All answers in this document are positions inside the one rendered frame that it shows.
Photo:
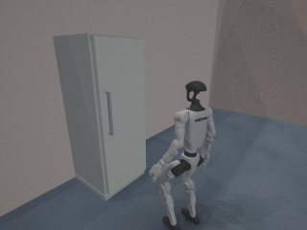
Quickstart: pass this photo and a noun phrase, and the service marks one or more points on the left robot foot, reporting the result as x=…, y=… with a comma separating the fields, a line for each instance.
x=166, y=220

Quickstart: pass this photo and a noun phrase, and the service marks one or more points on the left robot hand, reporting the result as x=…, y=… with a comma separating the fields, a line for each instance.
x=156, y=171

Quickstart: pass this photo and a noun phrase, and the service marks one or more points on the right robot forearm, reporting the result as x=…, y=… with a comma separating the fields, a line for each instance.
x=207, y=144

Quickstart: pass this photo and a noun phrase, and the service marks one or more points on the fridge door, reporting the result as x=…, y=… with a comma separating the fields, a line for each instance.
x=119, y=67

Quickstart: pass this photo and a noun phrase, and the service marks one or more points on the right robot upper arm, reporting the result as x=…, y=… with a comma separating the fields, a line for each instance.
x=211, y=132

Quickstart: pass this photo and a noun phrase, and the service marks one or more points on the handle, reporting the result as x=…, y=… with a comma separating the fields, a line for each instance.
x=109, y=109

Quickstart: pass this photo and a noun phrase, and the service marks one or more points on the left robot upper arm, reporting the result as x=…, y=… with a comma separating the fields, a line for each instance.
x=180, y=119

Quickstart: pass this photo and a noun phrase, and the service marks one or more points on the right robot hand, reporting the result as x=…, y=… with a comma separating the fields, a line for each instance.
x=206, y=156

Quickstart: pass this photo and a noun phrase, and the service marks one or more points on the left robot forearm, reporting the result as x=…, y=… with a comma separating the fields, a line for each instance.
x=169, y=155

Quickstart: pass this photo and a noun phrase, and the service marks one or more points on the left robot thigh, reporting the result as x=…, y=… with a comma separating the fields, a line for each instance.
x=173, y=169

